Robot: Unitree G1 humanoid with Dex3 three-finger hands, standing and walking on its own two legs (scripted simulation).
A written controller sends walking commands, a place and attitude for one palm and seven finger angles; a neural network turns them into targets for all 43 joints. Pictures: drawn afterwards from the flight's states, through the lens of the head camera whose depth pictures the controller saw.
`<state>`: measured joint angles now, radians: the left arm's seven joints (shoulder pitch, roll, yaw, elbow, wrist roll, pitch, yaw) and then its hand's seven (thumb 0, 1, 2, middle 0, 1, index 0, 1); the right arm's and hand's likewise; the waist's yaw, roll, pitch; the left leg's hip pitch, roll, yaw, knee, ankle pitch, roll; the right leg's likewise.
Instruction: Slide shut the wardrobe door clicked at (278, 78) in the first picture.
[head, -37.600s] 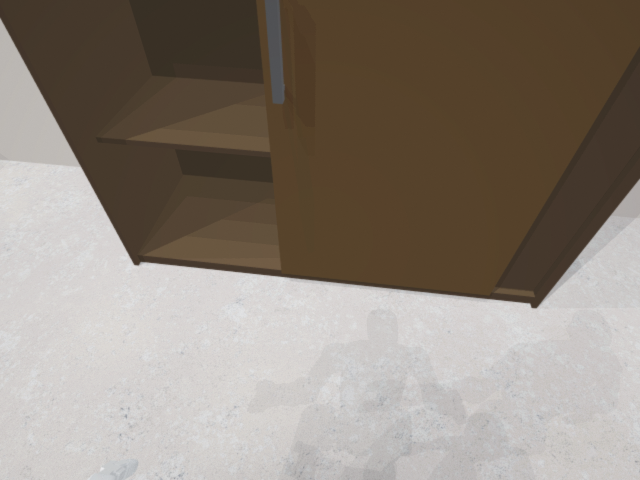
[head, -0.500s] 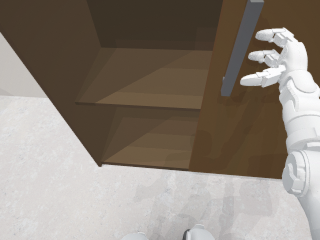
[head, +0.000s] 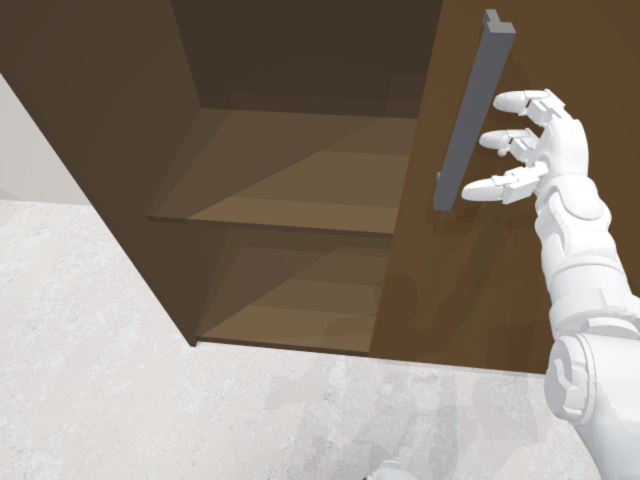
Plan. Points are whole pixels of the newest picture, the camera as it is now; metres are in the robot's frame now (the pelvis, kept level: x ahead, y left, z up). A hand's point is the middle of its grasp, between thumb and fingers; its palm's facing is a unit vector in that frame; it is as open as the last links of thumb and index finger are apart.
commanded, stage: move the hooked fingers beside the handle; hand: right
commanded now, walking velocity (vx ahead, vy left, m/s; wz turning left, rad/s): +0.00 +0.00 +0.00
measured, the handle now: (462, 123) +0.52 -0.11 +0.18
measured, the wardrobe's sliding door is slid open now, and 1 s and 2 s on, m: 0.56 0.56 0.59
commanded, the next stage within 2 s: none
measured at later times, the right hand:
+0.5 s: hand (504, 151) +0.48 -0.15 +0.17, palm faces -0.02 +1.00 -0.02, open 13.4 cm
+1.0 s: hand (509, 150) +0.48 -0.16 +0.17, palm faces -0.05 +1.00 -0.01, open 13.1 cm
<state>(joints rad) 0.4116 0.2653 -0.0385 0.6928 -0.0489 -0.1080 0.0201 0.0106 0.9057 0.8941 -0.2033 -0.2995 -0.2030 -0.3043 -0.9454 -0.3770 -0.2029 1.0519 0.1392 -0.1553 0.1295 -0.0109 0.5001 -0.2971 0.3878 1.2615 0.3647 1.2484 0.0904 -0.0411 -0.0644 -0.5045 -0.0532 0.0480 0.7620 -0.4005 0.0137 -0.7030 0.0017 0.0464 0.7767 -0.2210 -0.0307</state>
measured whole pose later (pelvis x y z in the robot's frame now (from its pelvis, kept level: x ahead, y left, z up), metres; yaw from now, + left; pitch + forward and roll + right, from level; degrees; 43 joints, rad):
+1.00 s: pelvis +0.01 +0.02 +0.00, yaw +0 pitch +8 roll +3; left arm 0.38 0.29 -0.05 0.69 -0.07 -0.04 0.04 0.01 0.91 0.89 -0.20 -0.30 -0.20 -0.30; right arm -0.93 -0.45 -0.26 1.11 0.16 -0.16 0.27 -0.01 0.50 -0.30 0.49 1.23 0.48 1.22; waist 0.09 -0.04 -0.07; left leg -0.46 -0.08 0.06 0.72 -0.40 0.04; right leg -0.67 -0.02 0.07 0.75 -0.23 -0.02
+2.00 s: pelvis +0.04 +0.01 +0.02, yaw +2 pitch +5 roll +2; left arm 0.37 0.28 -0.04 0.63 -0.07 -0.06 0.06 0.01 0.91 0.89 -0.20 -0.30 -0.20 -0.30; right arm -0.70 -0.45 -0.33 0.85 0.17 -0.11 0.27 -0.01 0.50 -0.30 0.38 1.22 0.36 1.21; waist 0.08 -0.04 -0.05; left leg -0.33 -0.06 -0.01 0.62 -0.38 0.02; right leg -0.52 -0.02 0.00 0.67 -0.24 -0.03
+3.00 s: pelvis +0.05 +0.02 +0.03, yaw +2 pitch +3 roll +1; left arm 0.33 0.29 -0.02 0.64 -0.08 -0.03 0.06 0.01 0.91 0.89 -0.20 -0.30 -0.20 -0.30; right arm -0.50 -0.44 -0.36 0.61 0.22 0.00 0.29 -0.01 0.50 -0.30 0.30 1.20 0.30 1.20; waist 0.06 -0.04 -0.06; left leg -0.22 -0.06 0.00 0.54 -0.37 0.04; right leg -0.41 -0.01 0.01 0.59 -0.23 -0.01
